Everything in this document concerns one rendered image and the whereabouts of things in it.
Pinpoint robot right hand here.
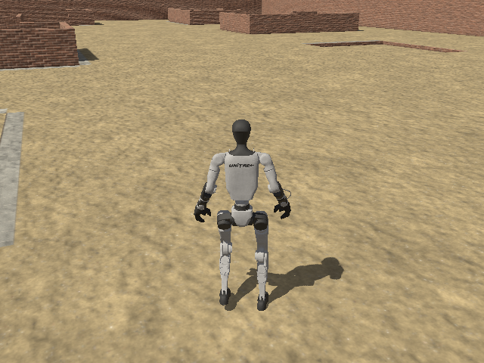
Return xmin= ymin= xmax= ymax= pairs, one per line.
xmin=274 ymin=202 xmax=291 ymax=219

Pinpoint robot left thigh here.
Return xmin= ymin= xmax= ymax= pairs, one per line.
xmin=217 ymin=210 xmax=232 ymax=256

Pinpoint robot right shin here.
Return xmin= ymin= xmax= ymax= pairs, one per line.
xmin=257 ymin=250 xmax=268 ymax=301

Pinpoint robot left forearm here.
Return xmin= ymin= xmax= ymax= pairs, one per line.
xmin=197 ymin=182 xmax=212 ymax=210

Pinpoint right robot upper arm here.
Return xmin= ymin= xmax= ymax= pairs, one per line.
xmin=257 ymin=152 xmax=280 ymax=193

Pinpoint robot right forearm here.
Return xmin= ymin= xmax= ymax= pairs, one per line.
xmin=273 ymin=181 xmax=288 ymax=207

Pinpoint robot left hand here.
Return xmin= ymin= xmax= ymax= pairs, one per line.
xmin=194 ymin=205 xmax=211 ymax=222

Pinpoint left robot upper arm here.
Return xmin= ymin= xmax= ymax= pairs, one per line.
xmin=205 ymin=152 xmax=226 ymax=194

